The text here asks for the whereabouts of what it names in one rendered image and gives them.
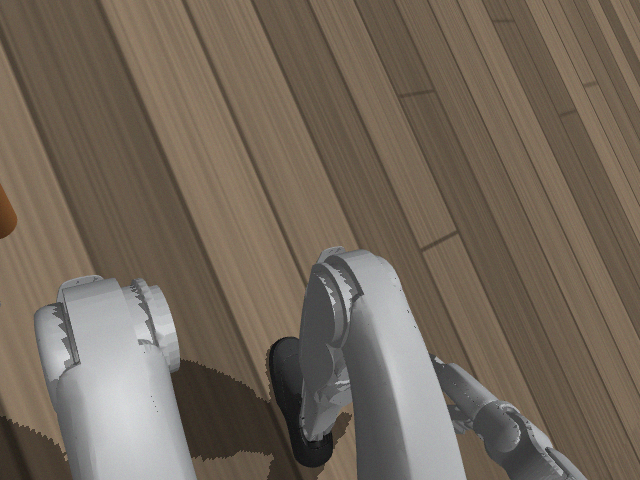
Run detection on right robot hand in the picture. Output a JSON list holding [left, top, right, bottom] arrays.
[[429, 353, 499, 435]]

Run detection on right robot foot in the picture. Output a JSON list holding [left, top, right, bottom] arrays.
[[269, 337, 333, 468]]

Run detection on can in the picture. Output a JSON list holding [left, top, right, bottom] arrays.
[[0, 183, 17, 239]]

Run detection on right robot arm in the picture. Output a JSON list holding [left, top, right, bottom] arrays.
[[473, 400, 588, 480]]

